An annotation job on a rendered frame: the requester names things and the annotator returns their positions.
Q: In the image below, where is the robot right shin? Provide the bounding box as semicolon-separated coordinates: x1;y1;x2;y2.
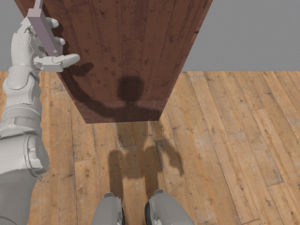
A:
150;188;164;225

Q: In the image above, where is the robot left hand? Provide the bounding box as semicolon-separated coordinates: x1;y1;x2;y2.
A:
10;17;81;75

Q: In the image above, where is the handle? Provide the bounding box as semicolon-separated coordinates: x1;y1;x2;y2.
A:
26;0;64;64

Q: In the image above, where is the left robot forearm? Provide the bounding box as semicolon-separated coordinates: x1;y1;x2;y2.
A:
0;65;42;140

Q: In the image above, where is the left robot upper arm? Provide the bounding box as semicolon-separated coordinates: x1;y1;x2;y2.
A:
0;134;50;225

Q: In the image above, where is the cupboard door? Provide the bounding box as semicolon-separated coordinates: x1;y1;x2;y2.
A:
20;0;208;103

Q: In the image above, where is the right robot thigh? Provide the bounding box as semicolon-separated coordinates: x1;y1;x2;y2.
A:
149;192;195;225

